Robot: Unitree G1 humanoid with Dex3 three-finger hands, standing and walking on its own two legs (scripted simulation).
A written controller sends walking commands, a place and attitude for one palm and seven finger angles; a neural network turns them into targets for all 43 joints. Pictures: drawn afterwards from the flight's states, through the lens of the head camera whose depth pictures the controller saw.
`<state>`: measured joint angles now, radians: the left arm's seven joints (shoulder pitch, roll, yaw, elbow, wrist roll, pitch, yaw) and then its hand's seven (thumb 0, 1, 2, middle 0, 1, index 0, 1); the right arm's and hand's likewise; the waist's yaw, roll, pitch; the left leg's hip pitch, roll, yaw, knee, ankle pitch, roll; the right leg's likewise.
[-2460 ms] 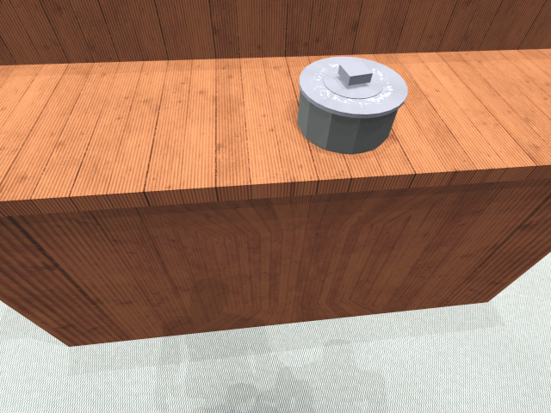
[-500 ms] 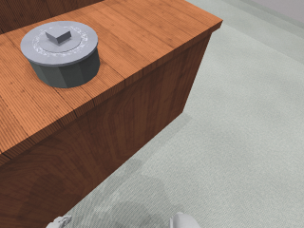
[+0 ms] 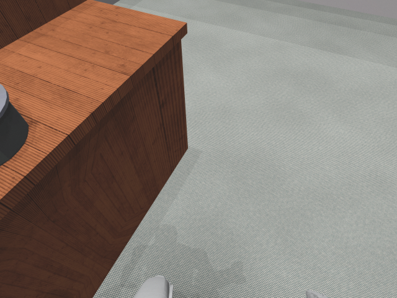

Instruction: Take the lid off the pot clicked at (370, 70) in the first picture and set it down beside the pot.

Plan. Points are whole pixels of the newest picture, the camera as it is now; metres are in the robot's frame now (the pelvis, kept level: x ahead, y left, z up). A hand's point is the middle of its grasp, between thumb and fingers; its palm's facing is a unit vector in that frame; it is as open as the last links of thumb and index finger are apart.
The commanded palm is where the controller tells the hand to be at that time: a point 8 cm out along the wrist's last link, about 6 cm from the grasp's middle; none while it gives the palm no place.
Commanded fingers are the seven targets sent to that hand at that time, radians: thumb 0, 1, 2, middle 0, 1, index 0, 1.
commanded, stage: walk to a spot facing it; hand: left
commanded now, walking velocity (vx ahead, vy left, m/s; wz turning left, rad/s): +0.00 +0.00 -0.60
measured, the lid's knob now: out of the picture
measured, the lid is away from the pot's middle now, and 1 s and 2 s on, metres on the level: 0.00 0.00 0.00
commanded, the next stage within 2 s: turn to face it in 1.68 s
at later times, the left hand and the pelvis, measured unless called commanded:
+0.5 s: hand out of the picture +0.12 +0.23 -0.17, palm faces -0.26 -0.94 -0.20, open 7.4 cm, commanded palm none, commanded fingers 0.00 0.90 0.90 -0.20 -0.30 -0.20 -0.30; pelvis -0.01 +0.04 +0.00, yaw -18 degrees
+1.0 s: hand (138, 296) +0.14 +0.15 -0.16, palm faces -0.51 -0.84 -0.21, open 7.4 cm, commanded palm none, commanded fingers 0.00 0.90 0.90 -0.20 -0.30 -0.20 -0.30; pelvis +0.03 -0.01 +0.00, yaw -36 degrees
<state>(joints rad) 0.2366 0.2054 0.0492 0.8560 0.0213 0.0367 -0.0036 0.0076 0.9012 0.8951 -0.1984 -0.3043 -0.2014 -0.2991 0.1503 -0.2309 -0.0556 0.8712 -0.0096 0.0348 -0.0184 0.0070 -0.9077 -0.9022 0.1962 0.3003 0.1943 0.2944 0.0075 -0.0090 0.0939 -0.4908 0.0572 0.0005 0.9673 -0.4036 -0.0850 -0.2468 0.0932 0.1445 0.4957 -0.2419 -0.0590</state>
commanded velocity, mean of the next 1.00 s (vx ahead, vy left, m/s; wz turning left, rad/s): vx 0.13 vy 0.00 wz -0.59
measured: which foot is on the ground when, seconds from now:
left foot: up 0.00-0.16, down 0.18-0.64, up 0.66-1.00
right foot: down 0.00-0.16, up 0.18-0.62, down 0.64-1.00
